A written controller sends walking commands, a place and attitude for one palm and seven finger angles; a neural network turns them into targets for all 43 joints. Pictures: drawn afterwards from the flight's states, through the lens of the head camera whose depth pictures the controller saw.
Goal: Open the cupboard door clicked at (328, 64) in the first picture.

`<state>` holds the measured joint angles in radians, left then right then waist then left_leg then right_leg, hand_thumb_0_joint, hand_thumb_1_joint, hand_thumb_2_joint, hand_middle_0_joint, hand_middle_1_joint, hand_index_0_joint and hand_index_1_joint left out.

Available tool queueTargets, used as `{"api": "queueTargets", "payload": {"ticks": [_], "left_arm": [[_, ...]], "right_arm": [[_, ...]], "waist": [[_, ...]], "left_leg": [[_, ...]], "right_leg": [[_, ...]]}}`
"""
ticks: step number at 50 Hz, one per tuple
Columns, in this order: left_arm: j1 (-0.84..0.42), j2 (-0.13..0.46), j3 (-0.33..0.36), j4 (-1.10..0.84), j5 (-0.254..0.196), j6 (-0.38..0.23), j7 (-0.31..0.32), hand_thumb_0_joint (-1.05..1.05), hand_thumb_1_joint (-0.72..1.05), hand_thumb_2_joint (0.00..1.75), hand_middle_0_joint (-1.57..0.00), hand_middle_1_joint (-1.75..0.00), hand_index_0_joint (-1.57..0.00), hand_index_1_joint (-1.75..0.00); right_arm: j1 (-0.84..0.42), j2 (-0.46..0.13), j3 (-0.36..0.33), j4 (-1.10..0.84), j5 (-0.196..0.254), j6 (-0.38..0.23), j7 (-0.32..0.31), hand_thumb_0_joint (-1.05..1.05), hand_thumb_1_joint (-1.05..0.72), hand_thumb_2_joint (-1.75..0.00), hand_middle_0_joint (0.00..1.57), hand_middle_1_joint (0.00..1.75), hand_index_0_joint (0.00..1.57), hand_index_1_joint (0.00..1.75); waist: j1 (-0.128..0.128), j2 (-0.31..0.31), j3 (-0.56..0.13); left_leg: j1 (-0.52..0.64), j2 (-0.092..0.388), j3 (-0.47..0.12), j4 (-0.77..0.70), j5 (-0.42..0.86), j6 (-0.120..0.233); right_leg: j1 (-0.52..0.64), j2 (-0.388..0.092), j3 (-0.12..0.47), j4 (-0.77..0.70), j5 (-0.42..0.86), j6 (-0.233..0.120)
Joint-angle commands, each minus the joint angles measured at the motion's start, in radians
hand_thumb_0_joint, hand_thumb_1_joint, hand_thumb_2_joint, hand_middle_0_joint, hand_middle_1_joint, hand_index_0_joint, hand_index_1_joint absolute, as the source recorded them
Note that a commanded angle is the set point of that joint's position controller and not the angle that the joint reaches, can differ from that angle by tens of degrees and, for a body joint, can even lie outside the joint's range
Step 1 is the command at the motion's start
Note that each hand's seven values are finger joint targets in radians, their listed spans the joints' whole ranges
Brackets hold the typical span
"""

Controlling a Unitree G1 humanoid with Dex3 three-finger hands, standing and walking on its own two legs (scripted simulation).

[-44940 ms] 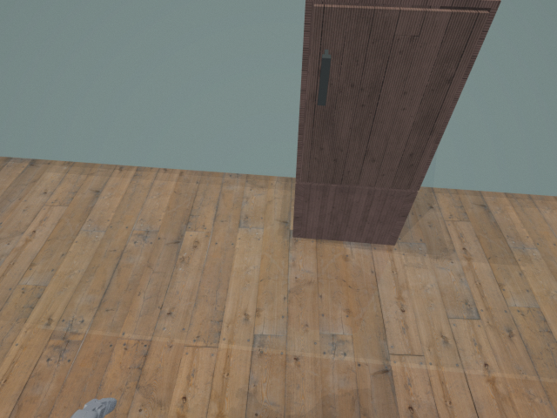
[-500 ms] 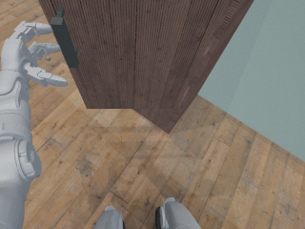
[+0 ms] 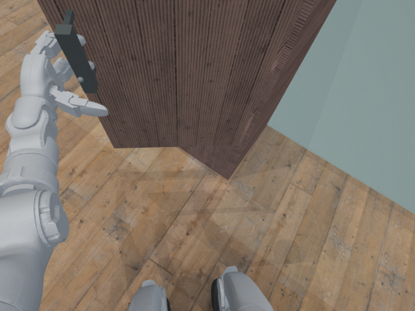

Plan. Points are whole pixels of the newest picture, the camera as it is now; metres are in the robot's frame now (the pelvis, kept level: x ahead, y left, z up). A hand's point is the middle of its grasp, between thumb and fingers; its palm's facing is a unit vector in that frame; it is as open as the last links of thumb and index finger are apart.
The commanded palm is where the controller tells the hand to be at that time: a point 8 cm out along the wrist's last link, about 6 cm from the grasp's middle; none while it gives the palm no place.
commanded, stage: slide the fingers in behind the handle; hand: left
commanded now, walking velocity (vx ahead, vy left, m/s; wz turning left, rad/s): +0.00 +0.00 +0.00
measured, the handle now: (80, 54) +0.58 +0.18 +0.09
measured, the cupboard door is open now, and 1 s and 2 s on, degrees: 39 39 62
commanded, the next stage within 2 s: close the thumb around the handle in 0.50 s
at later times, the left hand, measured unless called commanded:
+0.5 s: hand (89, 82) +0.52 +0.16 +0.08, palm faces -0.04 -1.00 -0.03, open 14.0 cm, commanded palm +0.50 +0.21 +0.09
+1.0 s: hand (85, 79) +0.52 +0.17 +0.09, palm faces -0.03 -1.00 -0.02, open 9.5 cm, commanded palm +0.50 +0.22 +0.09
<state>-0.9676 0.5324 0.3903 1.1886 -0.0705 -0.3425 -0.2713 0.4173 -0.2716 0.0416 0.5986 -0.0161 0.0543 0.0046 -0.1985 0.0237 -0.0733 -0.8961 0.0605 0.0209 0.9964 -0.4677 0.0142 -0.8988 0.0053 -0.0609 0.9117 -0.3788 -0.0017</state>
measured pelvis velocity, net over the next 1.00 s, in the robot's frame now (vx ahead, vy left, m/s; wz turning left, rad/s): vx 0.00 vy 0.00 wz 0.00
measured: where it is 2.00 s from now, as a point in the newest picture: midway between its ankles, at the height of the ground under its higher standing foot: outside the picture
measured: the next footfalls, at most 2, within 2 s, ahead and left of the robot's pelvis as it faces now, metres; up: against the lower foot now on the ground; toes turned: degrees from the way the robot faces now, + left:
none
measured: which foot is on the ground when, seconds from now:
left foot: down 0.00-1.00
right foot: down 0.00-1.00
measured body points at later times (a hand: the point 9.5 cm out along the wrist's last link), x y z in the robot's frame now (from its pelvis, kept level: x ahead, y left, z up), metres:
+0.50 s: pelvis +0.00 +0.00 +0.00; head +0.13 +0.01 +0.43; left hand +0.51 +0.22 +0.09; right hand +0.00 -0.27 -0.11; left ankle +0.00 +0.11 -0.68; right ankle +0.02 -0.12 -0.68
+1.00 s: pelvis +0.00 +0.00 +0.00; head +0.13 +0.01 +0.43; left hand +0.52 +0.22 +0.09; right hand -0.02 -0.27 -0.11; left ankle +0.00 +0.11 -0.68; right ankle +0.02 -0.12 -0.68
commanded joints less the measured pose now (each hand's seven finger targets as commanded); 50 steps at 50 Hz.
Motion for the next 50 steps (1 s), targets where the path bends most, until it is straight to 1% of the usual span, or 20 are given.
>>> {"api": "queueTargets", "payload": {"ticks": [1, 3, 4, 5, 7, 10, 14, 18, 19, 22, 25, 29, 30, 34, 36, 37, 39, 41, 48, 50], "left_arm": [[-0.443, 0.242, 0.033, -0.236, -0.026, -0.097, 0.005, 0.0, -0.5, 0.3, -0.3, -1.2, -0.3, -1.2], [-0.45, 0.17, -0.013, -0.228, -0.037, -0.09, 0.002, 0.0, -0.5, 0.3, -0.3, -1.2, -0.3, -1.2], [-0.446, 0.202, 0.009, -0.223, -0.03, -0.085, 0.005, 0.0, -0.5, 0.3, -0.3, -1.2, -0.3, -1.2], [-0.449, 0.182, -0.013, -0.212, -0.026, -0.076, 0.006, 0.0, -0.5, 0.3, -0.3, -1.2, -0.3, -1.2], [-0.458, 0.217, 0.012, -0.208, -0.019, -0.067, 0.017, 0.0, -0.5, 0.3, -0.3, -1.2, -0.3, -1.2], [-0.459, 0.215, 0.02, -0.246, -0.018, -0.083, 0.033, 0.0, -0.5, 0.3, -0.3, -1.2, -0.3, -1.2], [-0.437, 0.219, 0.032, -0.283, -0.024, -0.111, 0.04, 0.0, -0.5, 0.3, -0.3, -1.2, -0.3, -1.2], [-0.413, 0.163, -0.013, -0.217, -0.02, -0.091, 0.033, 0.0, -0.5, 0.3, -0.3, -1.2, -0.3, -1.2], [-0.407, 0.174, -0.006, -0.207, -0.017, -0.084, 0.033, 0.0, -0.5, 0.3, -0.3, -1.2, -0.3, -1.2], [-0.437, 0.151, -0.028, -0.187, -0.02, -0.072, 0.034, 0.0, -0.5, 0.3, -0.3, -1.2, -0.3, -1.2], [-0.468, 0.196, 0.01, -0.213, -0.024, -0.096, 0.04, 0.0, -0.5, 0.3, -0.3, -1.2, -0.3, -1.2], [-0.491, 0.22, 0.015, -0.231, -0.014, -0.121, 0.042, 0.0, -0.5, 0.3, -0.3, -1.2, -0.3, -1.2], [-0.47, 0.202, 0.002, -0.212, -0.009, -0.117, 0.039, 0.0, -0.5, 0.3, -0.3, -1.2, -0.3, -1.2], [-0.474, 0.191, -0.009, -0.194, -0.013, -0.101, 0.032, 0.0, -0.28, 0.4, -0.32, -1.22, -0.32, -1.22], [-0.478, 0.214, 0.003, -0.173, -0.016, -0.082, 0.029, 0.0, -0.16, 0.44, -0.32, -1.24, -0.32, -1.24], [-0.482, 0.192, -0.012, -0.181, -0.02, -0.077, 0.027, 0.0, -0.11, 0.47, -0.33, -1.24, -0.33, -1.24], [-0.498, 0.233, 0.018, -0.202, -0.019, -0.084, 0.03, 0.0, 0.0, 0.52, -0.34, -1.25, -0.34, -1.25], [-0.483, 0.225, 0.019, -0.213, -0.021, -0.091, 0.03, 0.0, 0.12, 0.56, -0.34, -1.27, -0.34, -1.27], [-0.454, 0.214, 0.01, -0.178, -0.021, -0.084, 0.025, 0.0, 0.51, 0.73, -0.37, -1.31, -0.37, -1.31], [-0.486, 0.229, 0.013, -0.193, -0.019, -0.083, 0.023, 0.0, 0.62, 0.78, -0.38, -1.32, -0.38, -1.32]], "right_arm": [[0.181, -0.176, -0.069, -0.041, 0.002, -0.016, -0.014, 0.0, -0.9, -0.9, 0.2, 0.3, 0.2, 0.3], [0.182, -0.17, -0.07, -0.042, 0.003, -0.018, -0.011, 0.0, -0.9, -0.9, 0.2, 0.3, 0.2, 0.3], [0.183, -0.176, -0.071, -0.036, 0.003, -0.017, -0.012, 0.0, -0.9, -0.9, 0.2, 0.3, 0.2, 0.3], [0.181, -0.174, -0.071, -0.033, 0.004, -0.015, -0.011, 0.0, -0.9, -0.9, 0.2, 0.3, 0.2, 0.3], [0.187, -0.18, -0.071, -0.033, 0.003, -0.012, -0.012, 0.0, -0.9, -0.9, 0.2, 0.3, 0.2, 0.3], [0.181, -0.172, -0.071, -0.04, 0.001, -0.015, -0.012, 0.0, -0.9, -0.9, 0.2, 0.3, 0.2, 0.3], [0.181, -0.173, -0.075, -0.042, -0.001, -0.018, -0.008, 0.0, -0.9, -0.9, 0.2, 0.3, 0.2, 0.3], [0.176, -0.168, -0.072, -0.043, 0.004, -0.012, -0.008, 0.0, -0.9, -0.9, 0.2, 0.3, 0.2, 0.3], [0.173, -0.171, -0.073, -0.041, 0.005, -0.01, -0.008, 0.0, -0.9, -0.9, 0.2, 0.3, 0.2, 0.3], [0.167, -0.172, -0.071, -0.04, 0.006, -0.012, -0.013, 0.0, -0.9, -0.9, 0.2, 0.3, 0.2, 0.3], [0.167, -0.174, -0.072, -0.037, 0.004, -0.021, -0.017, 0.0, -0.9, -0.9, 0.2, 0.3, 0.2, 0.3], [0.169, -0.171, -0.069, -0.029, 0.002, -0.027, -0.016, 0.0, -0.9, -0.9, 0.2, 0.3, 0.2, 0.3], [0.167, -0.171, -0.068, -0.031, 0.002, -0.027, -0.015, 0.0, -0.9, -0.9, 0.2, 0.3, 0.2, 0.3], [0.165, -0.174, -0.07, -0.031, 0.005, -0.026, -0.015, 0.0, -0.9, -0.9, 0.2, 0.3, 0.2, 0.3], [0.168, -0.18, -0.067, -0.029, 0.006, -0.022, -0.02, 0.0, -0.9, -0.9, 0.2, 0.3, 0.2, 0.3], [0.166, -0.177, -0.067, -0.034, 0.008, -0.024, -0.019, 0.0, -0.9, -0.9, 0.2, 0.3, 0.2, 0.3], [0.168, -0.181, -0.068, -0.034, 0.004, -0.026, -0.023, 0.0, -0.9, -0.9, 0.2, 0.3, 0.2, 0.3], [0.172, -0.177, -0.068, -0.035, 0.003, -0.028, -0.021, 0.0, -0.9, -0.9, 0.2, 0.3, 0.2, 0.3], [0.175, -0.181, -0.067, -0.036, 0.004, -0.026, -0.022, 0.0, -0.9, -0.9, 0.2, 0.3, 0.2, 0.3], [0.176, -0.182, -0.068, -0.03, 0.004, -0.026, -0.022, 0.0, -0.9, -0.9, 0.2, 0.3, 0.2, 0.3]], "waist": [[0.007, 0.114, -0.533], [-0.008, 0.117, -0.515], [0.003, 0.118, -0.518], [-0.007, 0.132, -0.501], [-0.005, 0.09, -0.49], [0.008, 0.128, -0.527], [0.016, 0.116, -0.569], [0.004, 0.089, -0.47], [0.009, 0.085, -0.476], [-0.009, 0.062, -0.433], [-0.003, 0.072, -0.479], [0.0, 0.106, -0.519], [0.0, 0.103, -0.514], [-0.007, 0.113, -0.51], [-0.009, 0.079, -0.476], [-0.011, 0.087, -0.48], [-0.006, 0.101, -0.517], [0.001, 0.102, -0.529], [-0.007, 0.076, -0.479], [-0.007, 0.105, -0.488]], "left_leg": [[0.33, -0.038, -0.047, -0.093, 0.421, 0.011], [0.34, -0.041, -0.045, -0.094, 0.425, 0.013], [0.335, -0.038, -0.047, -0.093, 0.425, 0.01], [0.336, -0.038, -0.047, -0.094, 0.419, 0.009], [0.309, -0.038, -0.05, -0.098, 0.4, 0.012], [0.337, -0.041, -0.045, -0.095, 0.429, 0.01], [0.365, -0.04, -0.046, -0.09, 0.475, 0.009], [0.311, -0.045, -0.038, -0.106, 0.421, 0.013], [0.306, -0.045, -0.037, -0.105, 0.4, 0.012], [0.272, -0.046, -0.036, -0.112, 0.335, 0.015], [0.288, -0.047, -0.039, -0.102, 0.352, 0.016], [0.301, -0.048, -0.046, -0.093, 0.374, 0.013], [0.298, -0.048, -0.045, -0.091, 0.369, 0.014], [0.306, -0.046, -0.045, -0.091, 0.36, 0.013], [0.272, -0.046, -0.048, -0.101, 0.333, 0.015], [0.268, -0.05, -0.041, -0.101, 0.323, 0.016], [0.285, -0.048, -0.044, -0.095, 0.346, 0.016], [0.292, -0.048, -0.045, -0.093, 0.362, 0.015], [0.269, -0.048, -0.042, -0.098, 0.34, 0.019], [0.283, -0.046, -0.046, -0.101, 0.337, 0.015]], "right_leg": [[0.259, 0.044, 0.027, -0.071, 0.342, -0.012], [0.246, 0.046, 0.021, -0.074, 0.346, -0.012], [0.241, 0.043, 0.022, -0.072, 0.343, -0.011], [0.225, 0.043, 0.022, -0.074, 0.336, -0.011], [0.24, 0.042, 0.021, -0.075, 0.326, -0.009], [0.254, 0.042, 0.026, -0.072, 0.354, -0.01], [0.278, 0.044, 0.026, -0.065, 0.394, -0.011], [0.273, 0.043, 0.022, -0.077, 0.368, -0.012], [0.269, 0.041, 0.025, -0.079, 0.355, -0.01], [0.25, 0.038, 0.028, -0.092, 0.303, -0.007], [0.262, 0.037, 0.035, -0.083, 0.316, -0.009], [0.268, 0.036, 0.038, -0.07, 0.332, -0.009], [0.259, 0.036, 0.036, -0.07, 0.324, -0.01], [0.239, 0.037, 0.033, -0.073, 0.31, -0.009], [0.25, 0.037, 0.032, -0.079, 0.293, -0.009], [0.255, 0.037, 0.035, -0.084, 0.29, -0.007], [0.258, 0.035, 0.036, -0.077, 0.306, -0.008], [0.268, 0.038, 0.036, -0.076, 0.32, -0.009], [0.258, 0.04, 0.032, -0.081, 0.302, -0.011], [0.244, 0.038, 0.031, -0.082, 0.291, -0.01]]}}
